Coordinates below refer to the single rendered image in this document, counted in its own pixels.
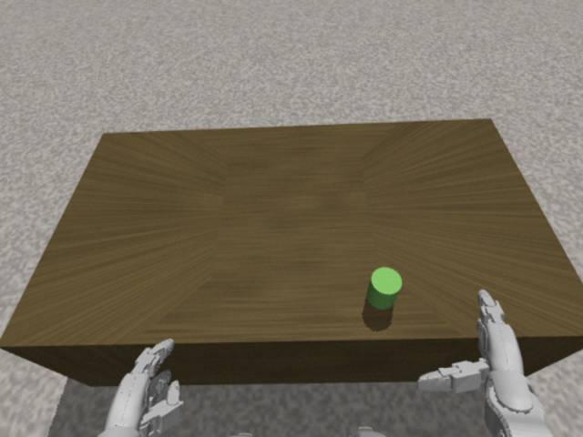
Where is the right robot hand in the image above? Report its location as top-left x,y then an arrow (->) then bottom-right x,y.
417,290 -> 524,393

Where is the right robot arm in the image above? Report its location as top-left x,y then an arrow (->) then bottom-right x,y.
485,370 -> 554,437

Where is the can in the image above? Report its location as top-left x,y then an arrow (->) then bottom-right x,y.
367,267 -> 402,310

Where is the left robot hand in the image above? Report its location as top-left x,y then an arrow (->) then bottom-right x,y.
104,339 -> 183,437

